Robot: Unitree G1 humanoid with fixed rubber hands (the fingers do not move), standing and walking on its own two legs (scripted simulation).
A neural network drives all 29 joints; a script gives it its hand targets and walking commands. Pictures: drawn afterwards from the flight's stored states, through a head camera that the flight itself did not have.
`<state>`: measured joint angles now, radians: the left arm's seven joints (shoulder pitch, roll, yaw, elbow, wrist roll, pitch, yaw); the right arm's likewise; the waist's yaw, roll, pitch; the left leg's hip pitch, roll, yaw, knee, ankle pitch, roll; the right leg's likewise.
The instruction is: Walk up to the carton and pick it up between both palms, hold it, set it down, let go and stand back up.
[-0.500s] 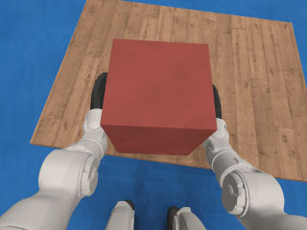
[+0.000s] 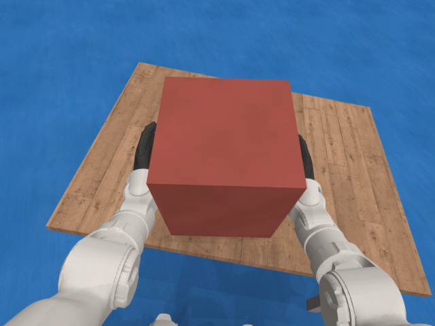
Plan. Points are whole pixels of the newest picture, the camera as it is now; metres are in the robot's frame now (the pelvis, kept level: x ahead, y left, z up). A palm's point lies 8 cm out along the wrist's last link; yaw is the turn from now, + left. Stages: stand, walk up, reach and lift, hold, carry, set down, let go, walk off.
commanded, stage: reach and lift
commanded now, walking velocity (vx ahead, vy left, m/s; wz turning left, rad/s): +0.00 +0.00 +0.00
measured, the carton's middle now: (223, 166) +0.41 +0.01 +0.05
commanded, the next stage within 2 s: none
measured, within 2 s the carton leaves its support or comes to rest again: neither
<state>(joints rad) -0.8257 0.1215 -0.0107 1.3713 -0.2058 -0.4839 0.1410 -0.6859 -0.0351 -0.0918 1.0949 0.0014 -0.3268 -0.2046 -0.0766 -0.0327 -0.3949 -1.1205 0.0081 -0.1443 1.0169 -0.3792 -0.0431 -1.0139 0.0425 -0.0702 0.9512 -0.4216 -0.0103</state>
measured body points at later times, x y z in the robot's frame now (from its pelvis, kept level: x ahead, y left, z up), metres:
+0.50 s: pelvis -0.02 +0.01 +0.06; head +0.04 +0.04 +0.50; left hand +0.41 +0.17 +0.10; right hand +0.39 -0.14 +0.12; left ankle +0.04 +0.13 -0.66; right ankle +0.00 -0.12 -0.66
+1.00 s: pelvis +0.02 +0.00 +0.08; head +0.04 +0.03 +0.53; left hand +0.42 +0.16 +0.14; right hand +0.41 -0.14 +0.16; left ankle +0.04 +0.13 -0.66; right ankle +0.00 -0.12 -0.66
